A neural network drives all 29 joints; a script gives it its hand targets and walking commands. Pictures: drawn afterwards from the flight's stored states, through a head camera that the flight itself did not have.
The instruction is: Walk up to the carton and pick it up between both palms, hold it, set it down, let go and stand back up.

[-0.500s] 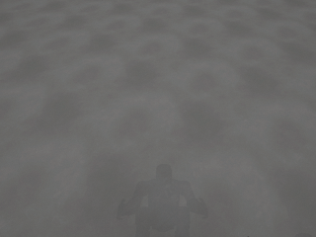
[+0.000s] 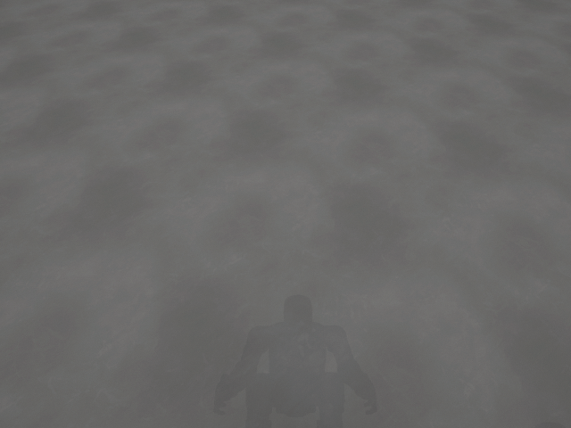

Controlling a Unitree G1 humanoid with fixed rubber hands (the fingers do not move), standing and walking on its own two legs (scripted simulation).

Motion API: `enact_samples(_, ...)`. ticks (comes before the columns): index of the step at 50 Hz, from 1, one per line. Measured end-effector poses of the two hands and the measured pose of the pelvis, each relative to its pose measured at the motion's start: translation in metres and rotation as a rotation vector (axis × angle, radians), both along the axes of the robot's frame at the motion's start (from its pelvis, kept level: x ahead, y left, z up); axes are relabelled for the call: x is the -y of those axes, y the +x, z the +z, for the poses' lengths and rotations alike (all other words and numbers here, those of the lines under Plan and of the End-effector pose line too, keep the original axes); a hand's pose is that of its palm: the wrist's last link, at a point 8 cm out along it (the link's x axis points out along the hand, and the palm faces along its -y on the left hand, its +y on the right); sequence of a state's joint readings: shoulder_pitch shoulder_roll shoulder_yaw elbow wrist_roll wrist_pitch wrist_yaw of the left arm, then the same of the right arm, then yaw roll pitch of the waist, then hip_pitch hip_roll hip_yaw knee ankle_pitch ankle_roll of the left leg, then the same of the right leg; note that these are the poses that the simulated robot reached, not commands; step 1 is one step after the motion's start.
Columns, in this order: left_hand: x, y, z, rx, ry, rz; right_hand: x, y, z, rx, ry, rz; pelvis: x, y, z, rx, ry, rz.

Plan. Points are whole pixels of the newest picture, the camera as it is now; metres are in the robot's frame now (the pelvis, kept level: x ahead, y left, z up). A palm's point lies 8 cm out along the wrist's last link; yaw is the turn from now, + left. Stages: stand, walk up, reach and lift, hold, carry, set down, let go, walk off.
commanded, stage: stand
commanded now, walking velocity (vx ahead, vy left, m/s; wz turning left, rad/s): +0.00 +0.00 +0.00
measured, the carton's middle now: out of the picture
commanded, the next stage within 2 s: walk up in 0.48 s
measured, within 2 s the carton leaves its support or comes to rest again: neither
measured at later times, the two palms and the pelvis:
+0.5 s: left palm out of the picture +0.01 +0.23 -0.14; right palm out of the picture +0.01 -0.24 -0.14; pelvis +0.00 +0.00 +0.00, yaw +0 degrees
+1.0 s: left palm out of the picture +0.04 +0.40 -0.08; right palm out of the picture +0.09 -0.28 -0.10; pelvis -0.06 +0.04 -0.01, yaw +8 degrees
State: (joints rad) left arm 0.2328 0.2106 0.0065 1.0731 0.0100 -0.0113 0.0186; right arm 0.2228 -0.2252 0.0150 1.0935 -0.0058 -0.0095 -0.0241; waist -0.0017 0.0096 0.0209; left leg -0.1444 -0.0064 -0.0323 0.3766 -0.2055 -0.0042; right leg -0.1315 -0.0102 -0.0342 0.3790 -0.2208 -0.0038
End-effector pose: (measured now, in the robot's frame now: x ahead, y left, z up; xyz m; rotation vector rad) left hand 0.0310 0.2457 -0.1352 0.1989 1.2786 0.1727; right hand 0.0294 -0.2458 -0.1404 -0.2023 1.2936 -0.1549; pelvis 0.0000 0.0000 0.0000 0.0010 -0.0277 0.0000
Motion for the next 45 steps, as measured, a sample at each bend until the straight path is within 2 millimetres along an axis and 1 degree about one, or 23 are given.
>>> enact_samples(26, 0.015, -0.018, -0.005, -0.059, -0.021, 0.038, -0.007, -0.016, -0.005, -0.057, 0.020, -0.014, 0.004, 0.005, 0.000, -0.001, 0.001, 0.005)
enact_samples(34, 0.019, -0.023, -0.005, -0.070, -0.025, 0.046, -0.007, -0.020, -0.005, -0.067, 0.024, -0.018, 0.006, 0.005, 0.000, -0.002, 0.001, 0.006)
enact_samples(35, 0.017, -0.021, -0.004, -0.062, -0.020, 0.051, -0.005, -0.018, -0.005, -0.066, 0.024, -0.011, 0.006, 0.004, 0.000, -0.003, 0.000, 0.013)
enact_samples(36, 0.011, -0.018, -0.003, -0.042, -0.005, 0.061, 0.000, -0.015, -0.005, -0.058, 0.018, 0.001, 0.006, 0.001, -0.002, -0.003, -0.001, 0.023)
enact_samples(38, -0.010, -0.010, 0.004, 0.007, 0.049, 0.076, 0.015, -0.004, -0.004, -0.031, -0.013, 0.036, 0.004, -0.009, -0.004, 0.001, -0.003, 0.039)
enact_samples(40, -0.039, -0.005, 0.014, 0.056, 0.120, 0.082, 0.032, 0.011, 0.001, 0.001, -0.061, 0.076, 0.000, -0.019, -0.006, 0.003, -0.001, 0.052)
enact_samples(42, -0.068, -0.001, 0.027, 0.097, 0.189, 0.083, 0.044, 0.029, 0.011, 0.042, -0.103, 0.111, -0.006, -0.028, -0.006, -0.001, 0.009, 0.063)
enact_samples(45, -0.108, 0.007, 0.046, 0.157, 0.273, 0.073, 0.052, 0.050, 0.028, 0.109, -0.141, 0.147, -0.017, -0.039, -0.006, -0.012, 0.012, 0.090)
